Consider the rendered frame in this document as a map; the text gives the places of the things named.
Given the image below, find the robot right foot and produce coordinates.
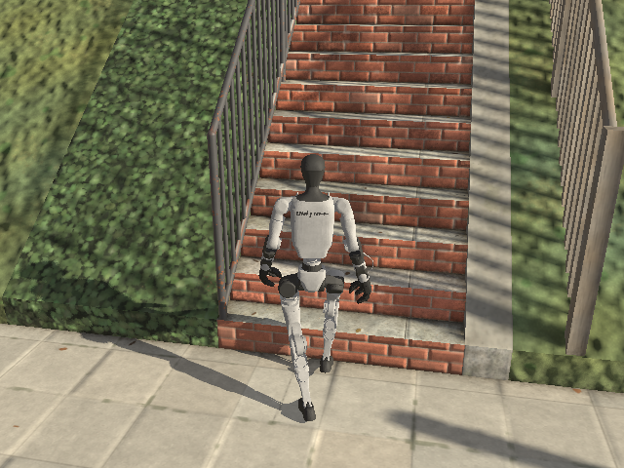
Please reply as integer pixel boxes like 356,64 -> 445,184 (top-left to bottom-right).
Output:
320,356 -> 333,373

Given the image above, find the robot left hand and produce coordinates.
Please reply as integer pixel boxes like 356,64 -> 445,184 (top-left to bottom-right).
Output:
258,267 -> 282,287

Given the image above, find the right robot upper arm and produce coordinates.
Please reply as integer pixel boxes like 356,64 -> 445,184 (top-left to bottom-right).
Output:
333,197 -> 359,253

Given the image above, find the right robot forearm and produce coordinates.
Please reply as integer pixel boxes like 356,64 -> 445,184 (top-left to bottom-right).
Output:
349,237 -> 370,283

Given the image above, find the robot left thigh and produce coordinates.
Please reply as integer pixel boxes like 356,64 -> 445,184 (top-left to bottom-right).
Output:
278,273 -> 307,356

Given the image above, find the robot right hand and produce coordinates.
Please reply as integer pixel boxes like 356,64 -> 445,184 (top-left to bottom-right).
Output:
349,279 -> 371,304

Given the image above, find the left robot upper arm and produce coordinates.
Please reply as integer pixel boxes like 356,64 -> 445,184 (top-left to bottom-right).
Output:
266,196 -> 293,250

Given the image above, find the left robot forearm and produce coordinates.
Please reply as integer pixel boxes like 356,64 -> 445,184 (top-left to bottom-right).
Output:
260,235 -> 277,271

